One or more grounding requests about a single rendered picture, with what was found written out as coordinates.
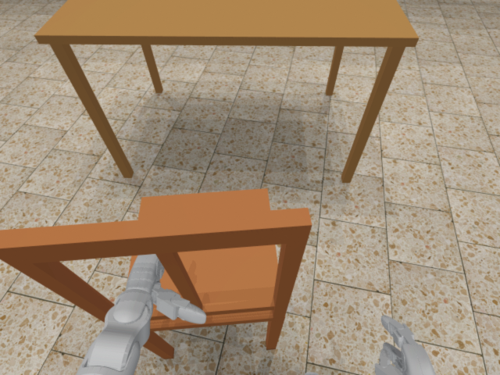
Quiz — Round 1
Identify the table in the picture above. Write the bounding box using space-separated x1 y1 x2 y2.
34 0 419 183

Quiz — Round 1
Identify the chair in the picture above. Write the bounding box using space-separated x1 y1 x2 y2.
0 188 312 359

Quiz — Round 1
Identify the right robot hand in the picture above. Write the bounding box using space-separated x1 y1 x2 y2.
375 315 436 375

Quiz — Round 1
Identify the left robot hand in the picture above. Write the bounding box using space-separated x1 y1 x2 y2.
125 254 206 324

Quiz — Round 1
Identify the robot left forearm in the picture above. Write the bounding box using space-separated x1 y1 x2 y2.
76 289 153 375

